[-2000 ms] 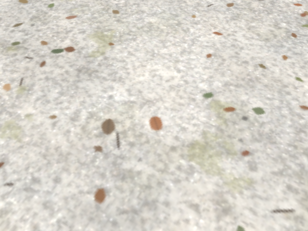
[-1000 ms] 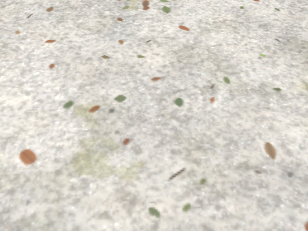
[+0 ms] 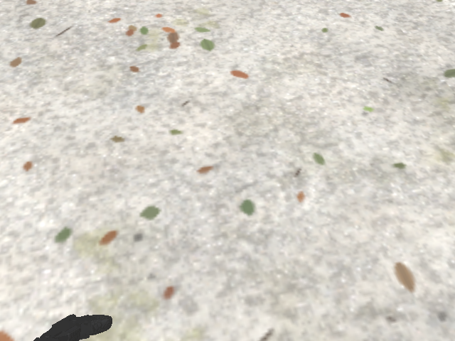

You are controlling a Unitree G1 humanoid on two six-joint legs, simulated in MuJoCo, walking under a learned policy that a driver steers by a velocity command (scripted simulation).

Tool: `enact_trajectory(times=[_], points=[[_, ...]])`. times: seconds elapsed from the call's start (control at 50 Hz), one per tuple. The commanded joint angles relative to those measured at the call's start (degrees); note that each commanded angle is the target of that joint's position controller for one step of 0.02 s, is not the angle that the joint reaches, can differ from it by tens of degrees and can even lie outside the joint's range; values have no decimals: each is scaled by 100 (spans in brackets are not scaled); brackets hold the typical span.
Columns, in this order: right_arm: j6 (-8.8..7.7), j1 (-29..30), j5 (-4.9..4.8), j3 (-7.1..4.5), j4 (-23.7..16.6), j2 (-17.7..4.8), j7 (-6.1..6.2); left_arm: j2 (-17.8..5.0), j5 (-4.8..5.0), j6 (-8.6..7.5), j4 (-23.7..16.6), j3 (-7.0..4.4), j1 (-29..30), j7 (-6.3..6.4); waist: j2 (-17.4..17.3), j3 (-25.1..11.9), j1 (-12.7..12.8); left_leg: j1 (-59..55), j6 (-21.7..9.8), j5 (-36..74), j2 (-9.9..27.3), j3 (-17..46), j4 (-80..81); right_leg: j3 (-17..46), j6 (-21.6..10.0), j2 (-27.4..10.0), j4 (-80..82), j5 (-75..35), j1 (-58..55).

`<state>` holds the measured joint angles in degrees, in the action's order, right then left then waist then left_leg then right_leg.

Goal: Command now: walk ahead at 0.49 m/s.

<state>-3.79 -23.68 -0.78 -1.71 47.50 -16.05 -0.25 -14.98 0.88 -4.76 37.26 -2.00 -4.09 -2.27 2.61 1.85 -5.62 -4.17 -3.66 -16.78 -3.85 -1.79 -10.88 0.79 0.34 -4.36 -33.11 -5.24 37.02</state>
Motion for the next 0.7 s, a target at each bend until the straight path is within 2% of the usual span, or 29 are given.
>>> enact_trajectory(times=[0.02, 0.06, 0.08, 0.1, 0.12, 0.14, 0.16, 0.18, 0.2, 0.22, 0.24, 0.28, 0.32, 0.36, 0.42, 0.46, 0.52, 0.56, 0.58, 0.6, 0.62, 0.64, 0.66, 0.68, 0.7], points=[[38, -263, -34, -265, -116, -1025, 48, -378, 29, -157, -654, -71, 898, -126, -571, 447, 42, -57, -703, 2507, 1769, 727, 26, -85, -195, 166, 404, 235, 163], [87, -198, -29, -306, -105, -1150, 79, -562, 9, -155, -602, -146, 617, -136, -743, 136, 301, -348, -590, 3979, 1801, 685, -513, -219, -388, 394, 495, 716, -411], [118, -143, -16, -326, -112, -1225, 95, -739, -2, -140, -492, -234, 156, -100, -865, -241, 579, -403, -528, 5049, 1733, 612, -1124, -351, -531, 574, 490, 907, -1086], [161, -29, 2, -298, -151, -1190, 114, -977, -3, -124, -255, -360, -722, -37, -836, -831, 1072, -82, -369, 5513, 1500, 390, -2183, -442, -737, 637, 655, 658, -2358], [147, -35, 115, -198, -306, -985, 139, -1306, -67, -84, -37, -452, -1792, 45, -471, -1714, 1464, 1241, -209, 4012, 1272, 327, -3817, 523, -1093, -276, 269, 502, -4379], [33, -892, 111, 52, -415, -127, 54, -1735, -97, -84, 84, -538, -2077, 29, 1126, -2596, 944, 3676, 197, -723, 99, 383, -5975, 3509, -2112, -1787, 621, 1771, -6485], [-92, -422, -33, -67, -341, -739, 22, -1087, -32, -70, 96, -398, -2133, 48, 751, -2565, 1286, 4337, 175, -1529, 157, 1085, -6592, 4201, -2023, -1778, 1329, 2436, -6349], [-168, 260, -196, -166, -586, -1016, -9, -933, -24, -52, 92, -321, -1689, 86, 548, -1474, 1234, 4724, 141, -1130, 467, 944, -6641, 3223, -1745, -1566, 1515, 2239, -5514], [-216, 598, -172, -133, -687, -950, 1, -851, -40, -43, 81, -287, -1333, 98, 13, -939, 1042, 4596, 136, -628, 758, 761, -6339, 2555, -1594, -1336, 1661, 1666, -4629], [-214, 759, -65, -150, -700, -882, 5, -735, -81, -48, 82, -252, -1069, 80, -186, -515, 846, 4424, 190, -338, 925, 677, -5965, 2082, -1528, -1101, 1846, 1084, -3882], [-162, 612, -31, -166, -665, -833, -3, -637, -150, -81, 76, -220, -925, 74, -36, -439, 622, 4057, 230, -125, 1079, 718, -5774, 1776, -1499, -945, 2033, 794, -3406], [-37, 352, -16, -117, -574, -596, -1, -649, -99, -153, 151, -237, -827, 54, 77, -370, 418, 3719, 364, -30, 1159, 644, -5461, 1418, -1590, -836, 2358, 554, -2885], [35, 592, 41, -85, -667, -503, 24, -783, -58, -210, 288, -270, -842, 64, 61, -106, 384, 3835, 504, 193, 1234, 565, -4967, 1057, -1619, -798, 2587, 373, -2514], [20, 1034, 78, -55, -801, -454, 23, -893, -65, -202, 396, -299, -953, 107, 15, 50, 502, 3996, 570, 896, 1261, 520, -4230, 742, -1550, -663, 2688, 349, -2494], [-61, 1696, 56, -5, -938, -344, -39, -1017, -28, -147, 518, -316, -1152, 152, -24, 149, 761, 3741, 538, 1945, 1073, 338, -2951, 324, -1314, -448, 2682, 406, -2538], [-98, 2071, 14, -5, -1041, -360, -89, -1136, 14, -112, 661, -339, -1445, 155, -25, 165, 937, 3636, 512, 2233, 958, 277, -2507, 339, -1266, -562, 2619, 577, -2783], [-126, 2390, -16, -51, -1200, -495, -167, -1204, 58, -18, 836, -363, -1637, 174, 32, 219, 970, 3795, 331, 1976, 902, 382, -2079, 463, -1158, -865, 2334, 588, -3422], [-140, 2336, -6, -93, -1226, -591, -207, -1253, 61, 59, 914, -384, -1652, 205, 89, 149, 859, 3656, 179, 1519, 834, 357, -1917, 540, -1048, -1022, 2047, 277, -3783], [-148, 2133, -2, -128, -1184, -658, -213, -1283, 57, 98, 929, -392, -1596, 219, 145, 30, 719, 3339, 94, 1306, 742, 260, -1841, 515, -973, -1015, 1777, -199, -3885], [-150, 1612, 13, -214, -1045, -787, -195, -1274, 46, 137, 928, -379, -1490, 230, 119, -279, 399, 2590, -37, 1248, 566, 77, -1683, 339, -847, -829, 1108, -1025, -3837], [-137, 741, 23, -357, -802, -1067, -141, -1070, -14, 155, 909, -296, -1540, 244, -27, -898, 30, 1282, -219, 1323, 606, 94, -1771, 92, -666, -508, -34, -1175, -3396], [-112, 7, 145, -483, -732, -1625, -95, -582, -104, 93, 718, -122, -1962, 236, -1017, -1842, 5, -817, -874, 1094, 1960, 1954, -1871, -243, -305, 99, -2167, 459, -1620], [-80, -242, 85, -481, -641, -1616, -133, -315, -63, -16, 763, -25, -2294, 213, -2037, -2319, 77, -1683, -1388, -116, 2579, 4149, -901, 240, -127, 816, -3440, 3858, -165], [-86, -71, 32, -338, -669, -1133, -142, -932, 86, -84, 735, -176, -1825, 169, -1391, -1747, -49, -1330, -1171, -847, 2457, 3959, -644, 657, -202, 481, -3990, 3787, 476], [-91, 339, 21, -287, -723, -996, -139, -1063, 155, -121, 588, -213, -1370, 156, -1065, -1030, 53, -596, -993, -614, 2306, 3213, -540, 462, -278, 187, -3917, 3246, 679]])
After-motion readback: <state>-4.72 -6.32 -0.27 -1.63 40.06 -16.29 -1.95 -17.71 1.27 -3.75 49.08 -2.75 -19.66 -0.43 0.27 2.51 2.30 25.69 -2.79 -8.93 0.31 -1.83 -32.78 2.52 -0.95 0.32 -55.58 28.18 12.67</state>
